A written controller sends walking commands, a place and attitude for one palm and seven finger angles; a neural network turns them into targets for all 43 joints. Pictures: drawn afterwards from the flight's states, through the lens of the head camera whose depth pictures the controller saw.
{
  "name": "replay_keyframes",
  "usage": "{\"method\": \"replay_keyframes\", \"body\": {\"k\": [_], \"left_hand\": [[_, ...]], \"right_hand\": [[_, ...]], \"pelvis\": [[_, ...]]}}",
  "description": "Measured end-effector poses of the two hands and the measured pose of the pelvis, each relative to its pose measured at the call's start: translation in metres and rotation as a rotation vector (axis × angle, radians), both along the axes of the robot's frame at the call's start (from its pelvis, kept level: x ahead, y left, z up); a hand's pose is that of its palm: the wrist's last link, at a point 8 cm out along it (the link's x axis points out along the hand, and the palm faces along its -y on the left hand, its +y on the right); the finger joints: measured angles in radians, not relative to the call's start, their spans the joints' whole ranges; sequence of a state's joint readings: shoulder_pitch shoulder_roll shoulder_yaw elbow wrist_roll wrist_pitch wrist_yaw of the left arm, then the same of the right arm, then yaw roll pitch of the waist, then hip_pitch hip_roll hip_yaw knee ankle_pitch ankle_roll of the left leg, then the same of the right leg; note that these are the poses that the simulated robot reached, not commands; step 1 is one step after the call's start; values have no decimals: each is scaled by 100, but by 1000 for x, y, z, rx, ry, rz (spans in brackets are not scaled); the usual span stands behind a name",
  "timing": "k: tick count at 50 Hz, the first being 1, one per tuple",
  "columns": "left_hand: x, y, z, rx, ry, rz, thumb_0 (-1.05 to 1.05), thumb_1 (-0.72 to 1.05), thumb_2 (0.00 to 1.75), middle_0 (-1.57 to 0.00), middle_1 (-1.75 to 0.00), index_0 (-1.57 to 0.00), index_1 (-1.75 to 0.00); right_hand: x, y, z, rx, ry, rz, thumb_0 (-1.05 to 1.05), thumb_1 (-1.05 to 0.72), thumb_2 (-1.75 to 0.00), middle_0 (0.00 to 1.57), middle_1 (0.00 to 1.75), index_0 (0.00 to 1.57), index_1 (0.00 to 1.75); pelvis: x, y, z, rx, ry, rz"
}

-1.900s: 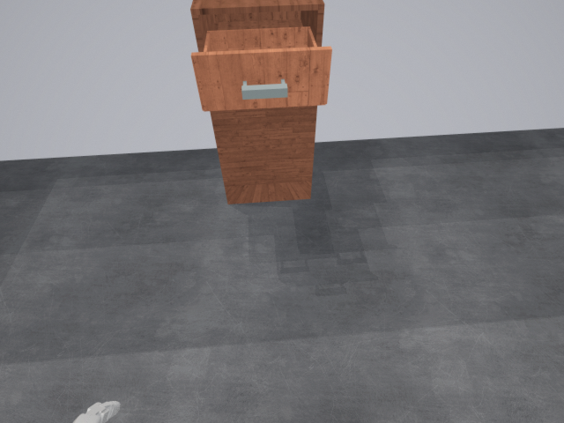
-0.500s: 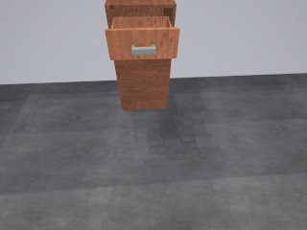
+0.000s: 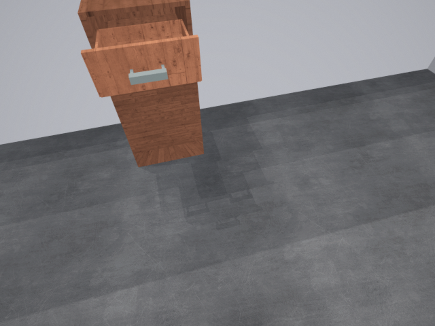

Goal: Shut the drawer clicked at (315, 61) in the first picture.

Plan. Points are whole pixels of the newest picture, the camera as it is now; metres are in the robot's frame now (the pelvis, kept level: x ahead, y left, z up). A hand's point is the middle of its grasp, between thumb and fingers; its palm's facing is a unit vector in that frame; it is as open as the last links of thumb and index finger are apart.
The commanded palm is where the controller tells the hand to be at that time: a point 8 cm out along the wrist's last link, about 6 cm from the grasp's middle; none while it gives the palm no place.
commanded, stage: walk to a spot facing it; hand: left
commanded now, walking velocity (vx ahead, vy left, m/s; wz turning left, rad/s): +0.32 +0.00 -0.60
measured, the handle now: (148, 73) +0.84 +0.30 +0.02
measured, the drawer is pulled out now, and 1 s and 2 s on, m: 0.28 0.28 0.28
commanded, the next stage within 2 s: turn to face it in 1.12 s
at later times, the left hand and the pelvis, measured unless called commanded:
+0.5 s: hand out of the picture +0.15 +0.18 -0.16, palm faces -0.06 -0.98 -0.20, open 7.4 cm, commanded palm none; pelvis +0.18 +0.00 +0.01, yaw -12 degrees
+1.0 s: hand (196, 180) +0.53 +0.11 -0.15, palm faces -0.51 -0.83 -0.23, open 7.4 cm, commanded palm none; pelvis +0.32 +0.00 +0.00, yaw -32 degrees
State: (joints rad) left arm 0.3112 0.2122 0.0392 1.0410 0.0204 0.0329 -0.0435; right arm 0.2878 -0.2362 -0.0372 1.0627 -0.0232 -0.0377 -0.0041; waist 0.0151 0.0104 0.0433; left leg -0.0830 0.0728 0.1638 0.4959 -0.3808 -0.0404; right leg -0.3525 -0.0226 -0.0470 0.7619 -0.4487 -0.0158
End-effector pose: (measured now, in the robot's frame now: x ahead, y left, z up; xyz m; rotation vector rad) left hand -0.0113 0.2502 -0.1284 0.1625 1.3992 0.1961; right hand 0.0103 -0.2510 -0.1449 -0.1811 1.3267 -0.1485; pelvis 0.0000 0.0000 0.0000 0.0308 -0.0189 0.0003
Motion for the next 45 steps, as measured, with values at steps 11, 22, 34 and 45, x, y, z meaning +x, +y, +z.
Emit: {"method": "replay_keyframes", "body": {"k": [11,22,34,45], "left_hand": [[64,-44,5,-12,-38,-43,0,91,90,-20,-30,-20,-30],[131,-33,8,-32,40,-90,0,90,90,-21,-30,-20,-30],[314,21,-23,-28,7,-247,0,91,90,-20,-30,-20,-30],[505,-38,8,-51,-211,-511,0,91,90,-20,-30,-19,-30]], "right_hand": [[68,-27,10,7,-28,-75,1,-91,-90,20,29,20,29],[231,-4,35,25,-293,-92,0,-91,-90,20,29,20,29],[289,33,33,-51,-311,-231,0,-91,-90,20,29,21,30],[188,44,23,-62,-16,-520,0,-92,-90,20,29,20,30]], "pelvis": [[62,-28,8,-15,6,-82],[148,-9,13,-29,33,-183],[257,25,-3,-37,4,-348],[306,21,8,-20,3,-485]]}}
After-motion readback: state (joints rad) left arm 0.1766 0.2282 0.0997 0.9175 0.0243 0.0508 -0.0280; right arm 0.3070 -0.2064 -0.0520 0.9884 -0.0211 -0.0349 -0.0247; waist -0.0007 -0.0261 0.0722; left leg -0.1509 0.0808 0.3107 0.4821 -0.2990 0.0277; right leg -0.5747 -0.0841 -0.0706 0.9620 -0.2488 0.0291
